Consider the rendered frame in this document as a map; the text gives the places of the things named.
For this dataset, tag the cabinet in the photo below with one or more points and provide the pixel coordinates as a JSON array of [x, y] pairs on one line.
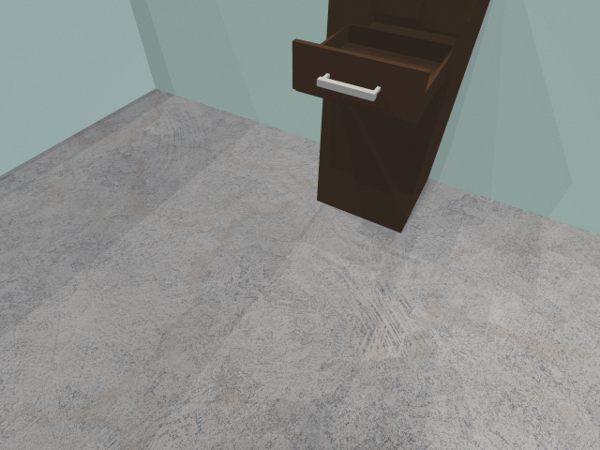
[[374, 166]]

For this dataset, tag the drawer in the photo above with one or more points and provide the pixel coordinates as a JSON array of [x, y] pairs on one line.
[[408, 69]]

